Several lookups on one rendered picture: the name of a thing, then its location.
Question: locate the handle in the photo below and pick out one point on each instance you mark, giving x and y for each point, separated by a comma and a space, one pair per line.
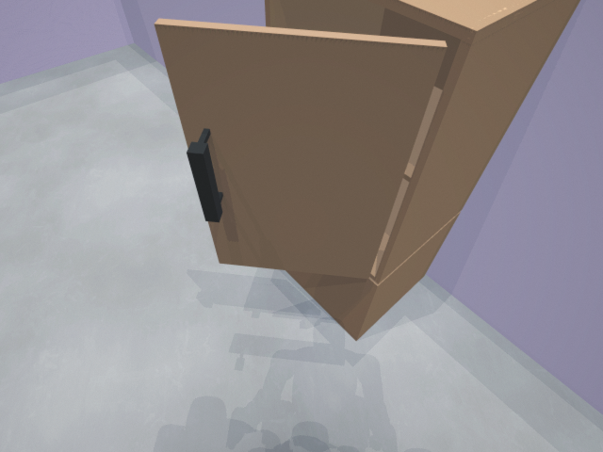
204, 177

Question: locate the cupboard door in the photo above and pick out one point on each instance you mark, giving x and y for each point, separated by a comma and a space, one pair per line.
310, 135

